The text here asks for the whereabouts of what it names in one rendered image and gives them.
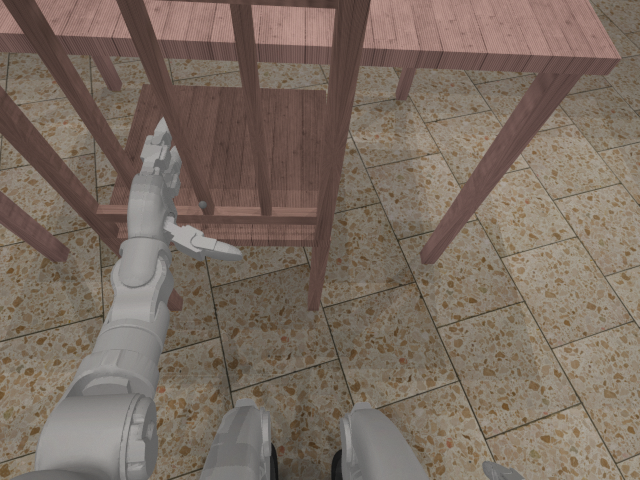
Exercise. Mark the robot thigh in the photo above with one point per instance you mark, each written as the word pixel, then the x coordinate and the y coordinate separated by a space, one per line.
pixel 242 440
pixel 371 440

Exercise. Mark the chair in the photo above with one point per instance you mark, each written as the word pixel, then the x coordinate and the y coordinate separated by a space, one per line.
pixel 266 161

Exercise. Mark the robot left forearm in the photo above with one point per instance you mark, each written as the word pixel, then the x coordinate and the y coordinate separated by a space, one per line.
pixel 131 340

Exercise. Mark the robot left hand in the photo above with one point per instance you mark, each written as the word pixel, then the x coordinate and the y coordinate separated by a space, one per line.
pixel 150 202

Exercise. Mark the robot right thigh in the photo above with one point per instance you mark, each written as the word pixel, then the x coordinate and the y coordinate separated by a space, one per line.
pixel 371 440

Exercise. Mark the table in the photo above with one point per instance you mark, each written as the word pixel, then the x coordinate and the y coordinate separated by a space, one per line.
pixel 559 39

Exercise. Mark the left robot upper arm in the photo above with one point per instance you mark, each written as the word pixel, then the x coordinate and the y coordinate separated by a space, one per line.
pixel 99 437

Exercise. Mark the robot left thigh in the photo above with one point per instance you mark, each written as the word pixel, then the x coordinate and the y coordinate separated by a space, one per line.
pixel 242 440

